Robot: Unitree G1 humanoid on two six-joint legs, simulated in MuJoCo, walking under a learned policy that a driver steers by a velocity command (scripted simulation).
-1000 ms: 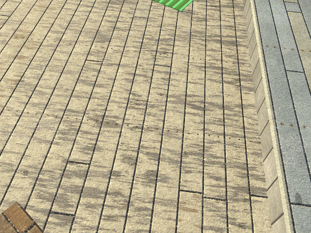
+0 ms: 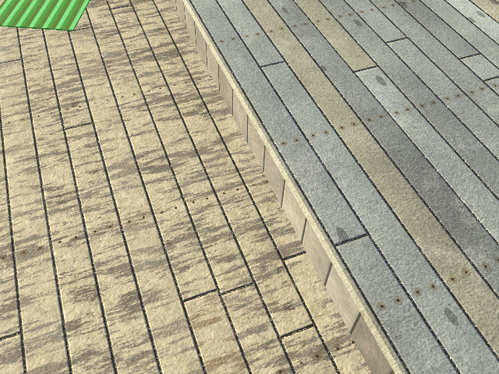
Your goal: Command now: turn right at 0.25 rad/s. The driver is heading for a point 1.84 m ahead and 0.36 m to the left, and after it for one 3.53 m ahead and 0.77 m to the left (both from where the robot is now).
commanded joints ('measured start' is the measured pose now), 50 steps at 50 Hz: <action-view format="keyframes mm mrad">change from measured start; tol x16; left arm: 1 44 58 3 -44 -5 -22 12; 50 55 -20 -45 241 33 -105 36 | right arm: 1 -6 -179 -45 -29 8 0 10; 50 156 -93 -20 318 5 -6 -7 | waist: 1 28 178 -104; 4 -7 -208 -133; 50 -9 148 105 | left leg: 1 88 216 -180 -27 516 164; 3 -55 160 -127 75 319 54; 5 -147 7 -101 289 -323 -27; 16 -47 -24 -108 129 -150 -54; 21 81 94 -234 -109 220 -1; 42 37 59 -222 -170 89 18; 47 -6 135 -407 -282 -595 130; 50 -7 266 -540 -366 -521 205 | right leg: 1 82 27 -66 -242 100 -33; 4 354 -346 381 -503 618 -145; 11 217 -216 151 -452 723 -209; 21 105 -80 116 -450 289 -88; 43 149 -82 83 -431 259 -53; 46 -6 0 15 -278 -86 -81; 50 -163 -43 -44 13 -4 -84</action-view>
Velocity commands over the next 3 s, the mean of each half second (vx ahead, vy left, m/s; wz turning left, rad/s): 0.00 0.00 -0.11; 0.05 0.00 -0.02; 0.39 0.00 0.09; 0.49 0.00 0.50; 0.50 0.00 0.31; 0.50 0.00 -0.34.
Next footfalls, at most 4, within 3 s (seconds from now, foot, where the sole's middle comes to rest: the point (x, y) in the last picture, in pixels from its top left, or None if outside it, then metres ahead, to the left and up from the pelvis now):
0.06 right None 0.02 -0.11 -0.78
0.40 left None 0.01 0.11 -0.78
1.60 left None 0.41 0.03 -0.78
2.14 right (252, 271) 0.76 -0.01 -0.78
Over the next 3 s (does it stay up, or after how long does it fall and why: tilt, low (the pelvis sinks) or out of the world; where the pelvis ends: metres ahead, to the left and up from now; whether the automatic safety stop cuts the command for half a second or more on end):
stays up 0.94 0.23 0.00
